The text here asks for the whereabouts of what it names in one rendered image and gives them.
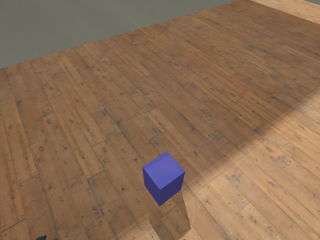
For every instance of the carton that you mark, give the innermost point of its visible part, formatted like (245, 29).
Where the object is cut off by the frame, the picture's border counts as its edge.
(163, 177)

